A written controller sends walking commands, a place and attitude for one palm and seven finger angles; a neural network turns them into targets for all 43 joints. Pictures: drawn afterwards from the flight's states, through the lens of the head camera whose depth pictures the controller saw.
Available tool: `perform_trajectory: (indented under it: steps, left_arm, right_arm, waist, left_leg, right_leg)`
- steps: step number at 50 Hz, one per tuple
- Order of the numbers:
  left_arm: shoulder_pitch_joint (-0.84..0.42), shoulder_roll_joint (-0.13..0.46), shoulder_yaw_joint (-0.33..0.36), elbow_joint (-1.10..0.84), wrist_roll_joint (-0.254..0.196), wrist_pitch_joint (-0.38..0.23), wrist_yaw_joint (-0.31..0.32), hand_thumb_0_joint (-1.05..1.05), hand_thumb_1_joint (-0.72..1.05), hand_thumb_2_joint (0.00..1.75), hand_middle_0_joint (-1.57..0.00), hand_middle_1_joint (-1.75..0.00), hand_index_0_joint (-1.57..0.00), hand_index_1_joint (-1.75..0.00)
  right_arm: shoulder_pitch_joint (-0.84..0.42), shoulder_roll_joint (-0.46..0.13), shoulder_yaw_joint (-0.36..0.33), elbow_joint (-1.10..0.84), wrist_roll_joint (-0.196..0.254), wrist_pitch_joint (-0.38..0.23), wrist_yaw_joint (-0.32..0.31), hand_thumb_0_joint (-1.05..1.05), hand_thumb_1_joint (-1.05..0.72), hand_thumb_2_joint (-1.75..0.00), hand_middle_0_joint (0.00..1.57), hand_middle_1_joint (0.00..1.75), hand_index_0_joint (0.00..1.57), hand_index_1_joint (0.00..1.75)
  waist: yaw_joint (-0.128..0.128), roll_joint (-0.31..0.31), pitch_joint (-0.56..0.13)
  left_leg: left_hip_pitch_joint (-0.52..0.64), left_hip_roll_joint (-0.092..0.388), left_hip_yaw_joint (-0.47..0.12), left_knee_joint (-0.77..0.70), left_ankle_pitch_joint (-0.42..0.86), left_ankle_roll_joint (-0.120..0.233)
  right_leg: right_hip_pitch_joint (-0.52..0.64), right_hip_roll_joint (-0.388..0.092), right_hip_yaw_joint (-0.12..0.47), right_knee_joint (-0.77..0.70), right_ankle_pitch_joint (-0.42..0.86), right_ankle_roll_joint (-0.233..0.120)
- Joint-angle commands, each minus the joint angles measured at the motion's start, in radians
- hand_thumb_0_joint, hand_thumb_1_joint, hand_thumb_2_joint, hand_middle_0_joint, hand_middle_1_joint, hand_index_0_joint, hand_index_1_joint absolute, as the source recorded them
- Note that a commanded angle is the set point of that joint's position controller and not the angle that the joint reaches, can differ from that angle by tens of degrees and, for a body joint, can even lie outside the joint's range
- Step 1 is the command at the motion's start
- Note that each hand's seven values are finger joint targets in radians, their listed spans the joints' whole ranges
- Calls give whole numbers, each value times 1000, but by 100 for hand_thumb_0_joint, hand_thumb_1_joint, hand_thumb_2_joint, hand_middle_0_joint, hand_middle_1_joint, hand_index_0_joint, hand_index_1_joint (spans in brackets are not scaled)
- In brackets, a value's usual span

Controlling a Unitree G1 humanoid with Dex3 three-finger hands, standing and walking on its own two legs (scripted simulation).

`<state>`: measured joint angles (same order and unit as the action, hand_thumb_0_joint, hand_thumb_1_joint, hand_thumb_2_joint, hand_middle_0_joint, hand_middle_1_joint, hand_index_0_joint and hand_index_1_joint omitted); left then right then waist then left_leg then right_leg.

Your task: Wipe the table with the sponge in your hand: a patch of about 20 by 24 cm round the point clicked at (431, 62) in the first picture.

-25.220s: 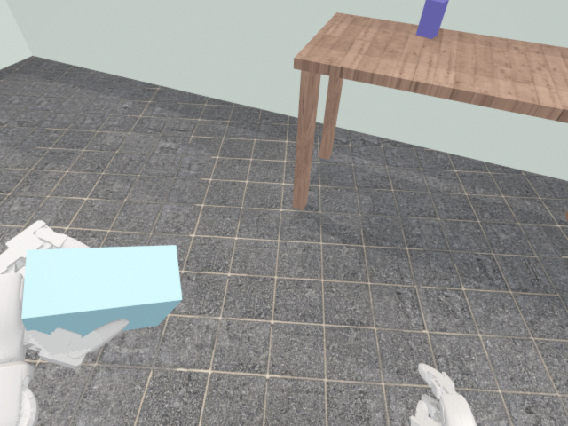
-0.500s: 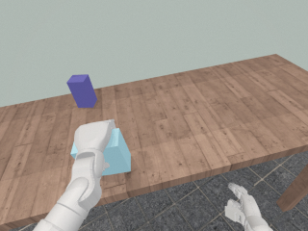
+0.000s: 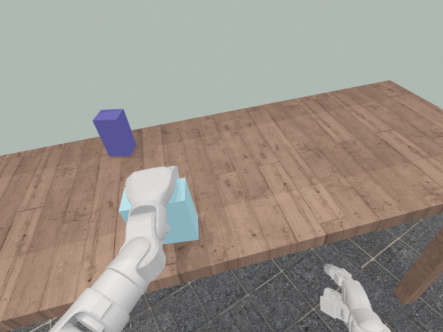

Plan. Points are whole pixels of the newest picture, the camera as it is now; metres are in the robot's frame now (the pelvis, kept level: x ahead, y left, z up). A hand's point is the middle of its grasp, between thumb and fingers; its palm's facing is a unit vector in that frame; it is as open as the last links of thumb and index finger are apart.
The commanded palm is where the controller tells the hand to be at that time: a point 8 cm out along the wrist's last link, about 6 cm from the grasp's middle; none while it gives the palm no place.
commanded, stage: wipe forward along the third lane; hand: left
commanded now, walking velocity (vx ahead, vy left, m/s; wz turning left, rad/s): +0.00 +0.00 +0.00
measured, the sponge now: (165, 221) +0.32 +0.17 +0.03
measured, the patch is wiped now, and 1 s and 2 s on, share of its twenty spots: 0.75 1.00 1.00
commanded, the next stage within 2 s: wipe back along the third lane in 1.40 s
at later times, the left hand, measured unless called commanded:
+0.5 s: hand (162, 186) +0.37 +0.18 +0.09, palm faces -0.01 -0.03 -1.00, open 9.9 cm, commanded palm +0.35 +0.18 +0.11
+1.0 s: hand (159, 168) +0.42 +0.21 +0.09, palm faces -0.06 -0.01 -1.00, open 9.9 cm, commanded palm +0.41 +0.20 +0.12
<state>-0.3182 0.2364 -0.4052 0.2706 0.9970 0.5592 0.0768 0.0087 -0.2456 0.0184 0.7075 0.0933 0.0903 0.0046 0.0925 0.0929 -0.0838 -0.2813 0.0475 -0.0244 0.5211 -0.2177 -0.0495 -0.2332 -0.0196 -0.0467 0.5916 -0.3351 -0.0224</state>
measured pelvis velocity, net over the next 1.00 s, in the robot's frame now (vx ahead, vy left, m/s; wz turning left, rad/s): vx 0.00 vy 0.00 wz -0.02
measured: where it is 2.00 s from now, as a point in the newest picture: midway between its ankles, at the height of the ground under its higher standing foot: outside the picture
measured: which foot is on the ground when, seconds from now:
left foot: down 0.00-1.00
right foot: down 0.00-1.00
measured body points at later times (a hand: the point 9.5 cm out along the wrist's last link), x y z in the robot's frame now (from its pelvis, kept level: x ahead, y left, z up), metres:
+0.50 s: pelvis +0.00 -0.01 +0.00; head -0.03 -0.04 +0.45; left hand +0.37 +0.18 +0.14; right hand +0.17 -0.25 -0.11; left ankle +0.04 +0.16 -0.73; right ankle -0.01 -0.10 -0.73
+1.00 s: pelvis +0.00 +0.00 +0.00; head +0.00 -0.02 +0.45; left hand +0.42 +0.20 +0.14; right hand +0.14 -0.25 -0.13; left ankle +0.04 +0.16 -0.73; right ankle -0.01 -0.10 -0.73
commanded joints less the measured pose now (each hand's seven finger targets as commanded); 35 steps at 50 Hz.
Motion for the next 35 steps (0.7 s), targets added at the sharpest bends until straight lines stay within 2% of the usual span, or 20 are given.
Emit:
perform_trajectory:
  steps: [1, 3, 4, 6, 8, 9, 10, 13, 14, 17, 19, 20, 21, 24, 26, 28, 29, 31, 34, 35]
  left_arm:
    - [-316, 25, 56, -41, -7, -30, 33, 0, 10, 130, -120, -160, -120, -160]
    - [-342, 45, 73, -2, -5, -30, 36, 0, 10, 130, -120, -160, -120, -160]
    - [-321, 111, 139, 12, -4, -31, 40, 0, 10, 130, -120, -160, -120, -160]
    - [-341, 40, 79, 25, -4, -34, 40, 0, 10, 130, -120, -160, -120, -160]
    - [-365, 69, 99, 79, -1, -32, 40, 0, 10, 130, -120, -160, -120, -160]
    - [-340, 128, 161, 111, 3, -29, 43, 0, 10, 130, -120, -160, -120, -160]
    - [-372, 75, 112, 93, -3, -33, 40, 0, 10, 130, -120, -160, -120, -160]
    - [-404, 77, 109, 150, 3, -35, 39, 0, 10, 130, -120, -160, -120, -160]
    - [-369, 140, 176, 178, 5, -34, 41, 0, 10, 130, -120, -160, -120, -160]
    - [-411, 92, 129, 204, 6, -43, 37, 0, 10, 130, -120, -160, -120, -160]
    - [-415, 178, 207, 247, 11, -46, 41, 0, 10, 130, -120, -160, -120, -160]
    - [-456, 116, 142, 221, 4, -55, 39, 0, 10, 130, -120, -160, -120, -160]
    - [-486, 128, 153, 245, 3, -61, 41, 0, 10, 130, -120, -160, -120, -160]
    - [-462, 170, 206, 290, 3, -73, 45, 0, 10, 130, -120, -160, -120, -160]
    - [-499, 124, 160, 293, 2, -85, 48, 0, 10, 130, -120, -160, -120, -160]
    - [-496, 140, 174, 307, 4, -91, 52, 0, 10, 130, -120, -160, -120, -160]
    - [-479, 204, 241, 330, 3, -94, 58, 0, 10, 130, -120, -160, -120, -160]
    - [-520, 165, 194, 335, 2, -101, 60, 0, 10, 130, -120, -160, -120, -160]
    - [-550, 222, 243, 378, 11, -104, 64, 0, 10, 130, -120, -160, -120, -160]
    - [-572, 195, 208, 375, 11, -109, 64, 0, 10, 130, -120, -160, -120, -160]
  right_arm:
    - [-203, -83, -29, -162, 1, -48, -8, 0, -90, -90, 20, 30, 20, 30]
    - [-197, -88, -29, -158, 0, -41, -11, 0, -90, -90, 20, 30, 20, 30]
    - [-188, -97, -31, -156, -5, -38, -14, 0, -90, -90, 20, 30, 20, 30]
    - [-179, -88, -31, -164, 0, -37, -16, 0, -90, -90, 20, 30, 20, 30]
    - [-170, -96, -31, -153, 0, -31, -22, 0, -90, -90, 20, 30, 20, 30]
    - [-160, -105, -33, -148, -5, -27, -27, 0, -90, -90, 20, 30, 20, 30]
    - [-159, -100, -29, -162, -1, -29, -30, 0, -90, -90, 20, 30, 20, 30]
    - [-142, -102, -30, -151, 2, -24, -39, 0, -90, -90, 20, 30, 20, 30]
    - [-128, -109, -34, -148, -4, -22, -40, 0, -90, -90, 20, 30, 20, 30]
    - [-110, -108, -36, -151, -1, -22, -46, 0, -90, -90, 20, 30, 20, 30]
    - [-97, -119, -38, -140, -4, -16, -52, 0, -90, -90, 20, 30, 20, 30]
    - [-100, -112, -35, -153, 1, -19, -55, 0, -90, -90, 20, 30, 20, 30]
    - [-83, -112, -38, -142, 1, -21, -57, 0, -90, -90, 20, 30, 20, 30]
    - [-67, -117, -41, -139, -3, -18, -58, 0, -90, -90, 20, 30, 20, 30]
    - [-57, -116, -44, -140, -1, -19, -58, 0, -90, -90, 20, 30, 20, 30]
    - [-47, -118, -47, -137, -2, -19, -57, 0, -90, -90, 20, 30, 20, 30]
    - [-39, -122, -49, -132, -7, -15, -60, 0, -90, -90, 20, 30, 20, 30]
    - [-35, -120, -47, -131, -2, -14, -60, 0, -90, -90, 20, 30, 20, 30]
    - [-25, -125, -48, -120, -4, -11, -64, 0, -90, -90, 20, 30, 20, 30]
    - [-21, -124, -47, -123, -4, -12, -64, 0, -90, -90, 20, 30, 20, 30]
  waist:
    - [-32, -203, -136]
    - [-31, -192, -128]
    - [-20, -196, -136]
    - [-32, -191, -149]
    - [-37, -190, -116]
    - [-27, -219, -114]
    - [-37, -206, -133]
    - [-45, -183, -113]
    - [-33, -212, -122]
    - [-47, -200, -130]
    - [-39, -207, -130]
    - [-52, -179, -144]
    - [-63, -196, -134]
    - [-46, -196, -149]
    - [-65, -204, -152]
    - [-59, -187, -173]
    - [-50, -217, -179]
    - [-70, -205, -156]
    - [-65, -196, -155]
    - [-76, -185, -167]
  left_leg:
    - [89, -71, 58, -30, 70, 70]
    - [75, -72, 59, -30, 59, 70]
    - [67, -70, 50, -35, 56, 68]
    - [69, -73, 60, -25, 68, 70]
    - [53, -72, 62, -25, 48, 70]
    - [40, -69, 51, -34, 36, 69]
    - [43, -74, 62, -28, 44, 74]
    - [31, -73, 65, -26, 30, 72]
    - [21, -71, 52, -33, 27, 71]
    - [18, -73, 62, -22, 27, 74]
    - [7, -68, 51, -30, 21, 71]
    - [14, -74, 63, -24, 19, 76]
    - [10, -71, 63, -20, 14, 76]
    - [-1, -67, 52, -29, 19, 74]
    - [2, -68, 64, -18, 30, 77]
    - [3, -68, 65, -16, 43, 78]
    - [-7, -64, 58, -19, 48, 78]
    - [-12, -65, 65, -16, 43, 79]
    - [-23, -62, 57, -26, 33, 76]
    - [-13, -64, 65, -21, 34, 79]
  right_leg:
    - [-55, 35, 6, -142, 195, -21]
    - [-62, 34, 8, -142, 191, -21]
    - [-50, 37, 20, -145, 183, -25]
    - [-53, 33, 7, -136, 202, -21]
    - [-74, 32, 15, -147, 185, -19]
    - [-68, 37, 24, -155, 164, -22]
    - [-58, 32, 18, -146, 188, -17]
    - [-85, 31, 20, -151, 165, -16]
    - [-74, 37, 25, -156, 158, -19]
    - [-86, 34, 18, -150, 163, -16]
    - [-83, 36, 29, -158, 145, -19]
    - [-83, 32, 26, -155, 147, -14]
    - [-94, 33, 24, -156, 148, -12]
    - [-86, 37, 26, -158, 153, -18]
    - [-90, 33, 20, -150, 186, -12]
    - [-82, 33, 22, -147, 204, -13]
    - [-67, 35, 32, -155, 216, -13]
    - [-83, 33, 24, -149, 224, -8]
    - [-91, 35, 27, -156, 190, -11]
    - [-91, 33, 24, -152, 194, -7]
